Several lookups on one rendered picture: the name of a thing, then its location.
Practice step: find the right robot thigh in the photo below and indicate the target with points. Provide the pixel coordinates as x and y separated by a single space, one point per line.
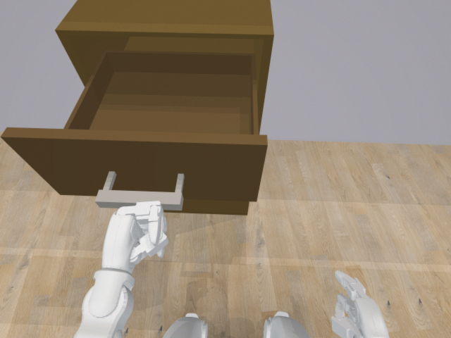
283 327

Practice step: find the cabinet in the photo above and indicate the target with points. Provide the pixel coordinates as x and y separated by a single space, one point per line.
216 26

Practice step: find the drawer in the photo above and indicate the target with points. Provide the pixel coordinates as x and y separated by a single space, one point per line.
151 115

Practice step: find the robot right hand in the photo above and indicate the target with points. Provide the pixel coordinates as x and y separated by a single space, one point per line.
365 319

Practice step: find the left robot thigh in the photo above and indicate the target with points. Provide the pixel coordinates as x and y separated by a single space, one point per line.
187 327

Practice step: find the handle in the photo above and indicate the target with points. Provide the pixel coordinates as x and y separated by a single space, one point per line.
108 198

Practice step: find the robot left hand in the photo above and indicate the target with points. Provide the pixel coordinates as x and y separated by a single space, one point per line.
124 232

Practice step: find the robot thigh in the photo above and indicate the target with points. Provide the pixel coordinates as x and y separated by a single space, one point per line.
187 327
283 327

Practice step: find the left robot forearm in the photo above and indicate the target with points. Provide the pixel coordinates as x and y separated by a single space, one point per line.
107 305

